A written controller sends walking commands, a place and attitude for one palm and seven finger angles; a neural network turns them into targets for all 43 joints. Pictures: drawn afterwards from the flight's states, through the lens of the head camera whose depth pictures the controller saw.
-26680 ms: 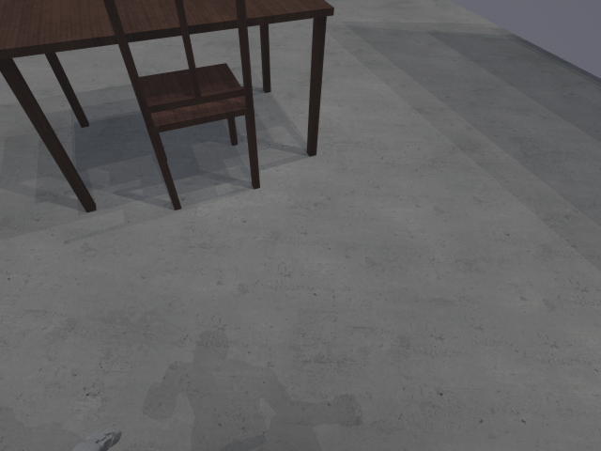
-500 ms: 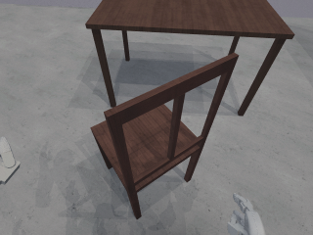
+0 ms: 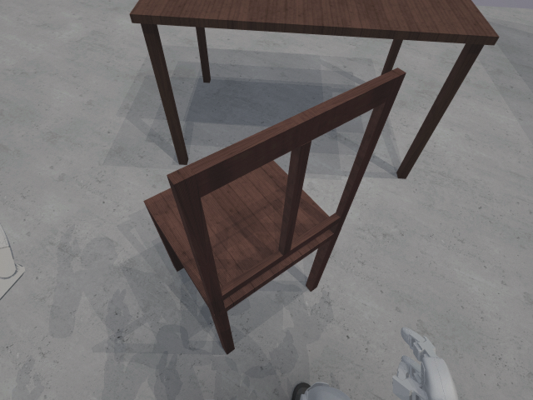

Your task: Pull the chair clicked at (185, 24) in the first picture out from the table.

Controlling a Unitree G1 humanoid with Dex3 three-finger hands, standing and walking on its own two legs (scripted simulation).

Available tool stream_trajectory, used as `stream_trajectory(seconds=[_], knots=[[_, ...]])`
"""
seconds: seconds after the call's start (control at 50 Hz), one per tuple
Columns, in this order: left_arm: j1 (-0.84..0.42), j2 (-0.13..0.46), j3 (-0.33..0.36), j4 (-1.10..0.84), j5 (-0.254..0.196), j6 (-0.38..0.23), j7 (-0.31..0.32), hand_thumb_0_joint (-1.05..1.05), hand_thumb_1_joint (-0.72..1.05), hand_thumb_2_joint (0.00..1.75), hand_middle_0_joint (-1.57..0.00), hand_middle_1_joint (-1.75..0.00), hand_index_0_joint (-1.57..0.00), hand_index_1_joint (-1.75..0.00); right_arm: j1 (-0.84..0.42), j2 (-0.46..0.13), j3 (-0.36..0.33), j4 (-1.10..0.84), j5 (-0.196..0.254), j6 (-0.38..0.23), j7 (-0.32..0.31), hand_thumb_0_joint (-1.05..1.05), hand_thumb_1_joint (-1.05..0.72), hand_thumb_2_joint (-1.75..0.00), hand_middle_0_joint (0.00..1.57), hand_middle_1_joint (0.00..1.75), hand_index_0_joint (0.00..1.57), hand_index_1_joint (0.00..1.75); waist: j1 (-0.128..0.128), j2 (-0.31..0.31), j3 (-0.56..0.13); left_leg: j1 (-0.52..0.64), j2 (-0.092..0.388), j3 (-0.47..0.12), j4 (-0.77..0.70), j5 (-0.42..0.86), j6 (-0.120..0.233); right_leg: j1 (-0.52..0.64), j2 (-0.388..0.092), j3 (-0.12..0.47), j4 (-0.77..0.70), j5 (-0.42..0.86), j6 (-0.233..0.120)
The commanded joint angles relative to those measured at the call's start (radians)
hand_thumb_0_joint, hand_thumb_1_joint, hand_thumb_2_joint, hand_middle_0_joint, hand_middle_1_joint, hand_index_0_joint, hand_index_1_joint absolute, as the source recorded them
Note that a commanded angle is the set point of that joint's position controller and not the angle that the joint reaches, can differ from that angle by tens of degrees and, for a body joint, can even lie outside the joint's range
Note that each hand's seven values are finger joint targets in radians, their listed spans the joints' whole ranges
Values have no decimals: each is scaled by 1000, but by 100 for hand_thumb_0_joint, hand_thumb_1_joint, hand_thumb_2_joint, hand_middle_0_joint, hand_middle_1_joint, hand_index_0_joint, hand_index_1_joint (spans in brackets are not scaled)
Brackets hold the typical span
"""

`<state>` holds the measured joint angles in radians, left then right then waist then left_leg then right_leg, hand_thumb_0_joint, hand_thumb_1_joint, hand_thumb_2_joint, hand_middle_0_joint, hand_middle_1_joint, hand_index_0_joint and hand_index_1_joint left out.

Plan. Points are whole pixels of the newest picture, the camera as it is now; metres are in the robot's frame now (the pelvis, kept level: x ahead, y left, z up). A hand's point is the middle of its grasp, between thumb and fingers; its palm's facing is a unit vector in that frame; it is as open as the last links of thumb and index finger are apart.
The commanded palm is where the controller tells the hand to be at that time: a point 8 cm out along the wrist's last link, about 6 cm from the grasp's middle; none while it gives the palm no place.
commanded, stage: step back with the hand held close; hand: left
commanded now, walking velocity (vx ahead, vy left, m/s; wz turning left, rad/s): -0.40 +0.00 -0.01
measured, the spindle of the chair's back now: (291, 207) +0.46 -0.02 -0.05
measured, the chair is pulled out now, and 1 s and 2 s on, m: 0.65 0.65 0.65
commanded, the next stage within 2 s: stop stepping back and stand still in 1.12 s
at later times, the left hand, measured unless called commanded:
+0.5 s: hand out of the picture +0.19 +0.27 +0.17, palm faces +0.42 -0.75 -0.51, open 7.4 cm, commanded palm +0.11 +0.31 +0.19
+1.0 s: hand out of the picture +0.14 +0.24 +0.18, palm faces +0.29 -0.75 -0.59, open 7.4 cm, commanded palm +0.06 +0.29 +0.19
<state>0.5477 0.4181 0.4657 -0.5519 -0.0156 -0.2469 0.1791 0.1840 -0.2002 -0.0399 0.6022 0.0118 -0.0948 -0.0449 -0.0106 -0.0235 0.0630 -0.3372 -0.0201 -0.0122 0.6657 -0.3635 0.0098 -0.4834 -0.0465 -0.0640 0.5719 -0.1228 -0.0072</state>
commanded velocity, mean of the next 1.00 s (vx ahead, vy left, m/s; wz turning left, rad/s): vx -0.40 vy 0.00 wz -0.02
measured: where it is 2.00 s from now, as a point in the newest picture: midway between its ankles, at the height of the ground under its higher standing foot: outside the picture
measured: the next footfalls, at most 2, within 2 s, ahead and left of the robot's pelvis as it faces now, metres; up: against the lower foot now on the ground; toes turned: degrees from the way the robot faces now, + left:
right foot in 0.70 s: +0.01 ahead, -0.14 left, +0.00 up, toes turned -3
left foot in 1.04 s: -0.05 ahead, +0.14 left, +0.00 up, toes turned +3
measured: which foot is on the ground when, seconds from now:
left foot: down 0.00-0.82, up 0.84-1.00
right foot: down 0.00-0.52, up 0.54-0.68, down 0.70-1.00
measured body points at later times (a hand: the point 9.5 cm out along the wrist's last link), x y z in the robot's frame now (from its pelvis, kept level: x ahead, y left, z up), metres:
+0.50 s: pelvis -0.02 +0.00 +0.00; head +0.03 +0.02 +0.45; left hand +0.16 +0.30 +0.20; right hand +0.14 -0.25 -0.08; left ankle -0.01 +0.12 -0.72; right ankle +0.11 -0.12 -0.72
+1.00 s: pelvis -0.08 -0.02 +0.01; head -0.02 +0.00 +0.46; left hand +0.11 +0.27 +0.21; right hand +0.10 -0.26 -0.07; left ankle -0.09 +0.13 -0.70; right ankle -0.03 -0.14 -0.72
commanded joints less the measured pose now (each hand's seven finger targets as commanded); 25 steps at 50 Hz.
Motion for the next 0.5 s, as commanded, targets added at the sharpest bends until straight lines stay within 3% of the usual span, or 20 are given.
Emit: stream_trajectory(seconds=[0.0,0.02,0.06,0.1,0.18,0.24,0.3,0.34,0.38,0.42,0.44,0.48], knots=[[19,201,162,-206,-4,-65,28,0,90,90,-20,-30,-20,-30,-46,-131,-50,-152,1,-47,-7,0,-90,-90,20,30,20,30,1,36,-185,-174,130,-132,-167,1,48,297,-140,214,-72,16,-56],[25,190,157,-218,-5,-69,26,0,90,90,-20,-30,-20,-30,-41,-128,-47,-152,1,-47,-7,0,-90,-90,20,30,20,30,-1,40,-198,-187,135,-138,-178,-6,51,315,-133,200,-58,7,-51],[33,193,167,-240,-2,-77,26,0,90,90,-20,-30,-20,-30,-46,-131,-43,-161,1,-52,-7,0,-90,-90,20,30,20,30,-1,103,-197,-229,165,-159,-220,2,65,341,-101,168,15,26,-35],[25,201,182,-249,-1,-83,26,0,90,90,-20,-30,-20,-30,-56,-126,-45,-164,1,-59,-13,0,-90,-90,20,30,20,30,1,140,-196,-287,194,-172,-238,47,73,394,-78,139,88,104,-20],[-1,176,164,-244,-9,-89,16,0,90,90,-20,-30,-20,-30,-35,-126,-49,-156,-1,-70,-15,0,-90,-90,20,30,20,30,-4,138,-183,-299,189,-145,-194,56,66,384,-87,151,130,168,-31],[-24,175,157,-207,-9,-89,17,0,90,90,-20,-30,-20,-30,-18,-125,-52,-143,-4,-69,-15,0,-90,-90,20,30,20,30,-9,64,-161,-272,146,-122,-142,-12,48,329,-130,208,50,149,-55],[-45,192,163,-183,-5,-86,24,0,90,90,-20,-30,-20,-30,-9,-124,-58,-134,-7,-63,-11,0,-90,-90,20,30,20,30,-9,-38,-145,-211,81,-92,-64,-177,35,234,-196,314,-154,-74,-84],[-17,190,152,-155,-8,-76,28,0,90,90,-20,-30,-20,-30,-5,-119,-52,-128,-9,-50,-5,0,-90,-90,20,30,20,30,-6,-99,-165,-147,59,-80,-6,-186,29,205,-242,333,-265,-240,-97],[11,195,152,-152,-13,-65,31,0,90,90,-20,-30,-20,-30,-16,-115,-48,-134,-5,-38,0,0,-90,-90,20,30,20,30,-3,-125,-192,-92,58,-76,-1,-160,29,201,-257,306,-296,-287,-98],[57,193,157,-162,-14,-68,31,0,90,90,-20,-30,-20,-30,-27,-114,-42,-136,-4,-32,0,0,-90,-90,20,30,20,30,-3,-66,-212,-79,82,-93,-97,-136,41,228,-225,244,-243,-227,-80],[73,195,160,-178,-11,-72,30,0,90,90,-20,-30,-20,-30,-35,-120,-42,-144,-4,-32,-2,0,-90,-90,20,30,20,30,-1,-12,-192,-93,111,-117,-171,-128,55,219,-177,207,-193,-210,-56],[82,182,164,-221,-5,-86,27,0,90,90,-20,-30,-20,-30,-52,-132,-40,-157,-1,-46,-5,0,-90,-90,20,30,20,30,-6,175,-161,-208,233,-211,-302,-105,105,260,-64,104,46,-153,-4]])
